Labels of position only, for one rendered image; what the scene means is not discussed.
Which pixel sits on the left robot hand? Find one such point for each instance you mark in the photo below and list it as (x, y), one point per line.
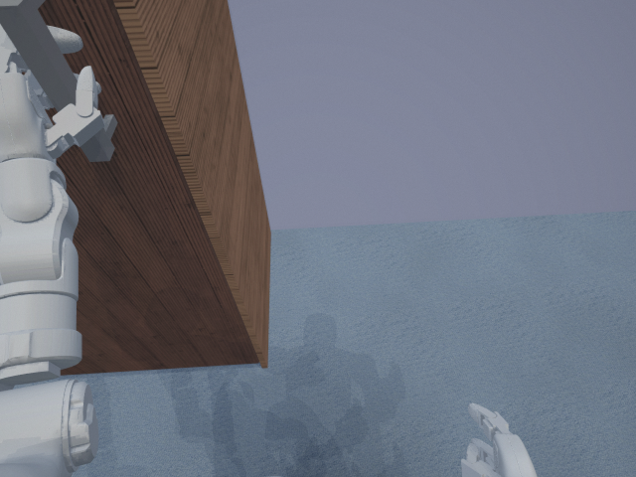
(23, 103)

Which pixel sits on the robot left forearm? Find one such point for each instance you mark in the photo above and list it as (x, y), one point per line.
(39, 273)

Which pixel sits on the right robot hand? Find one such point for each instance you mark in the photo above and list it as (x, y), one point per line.
(507, 458)

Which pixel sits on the handle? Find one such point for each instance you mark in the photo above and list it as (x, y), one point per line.
(33, 40)

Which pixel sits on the left robot upper arm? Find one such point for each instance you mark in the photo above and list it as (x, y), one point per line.
(47, 430)

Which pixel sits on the wardrobe door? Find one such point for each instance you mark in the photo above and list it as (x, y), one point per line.
(152, 293)

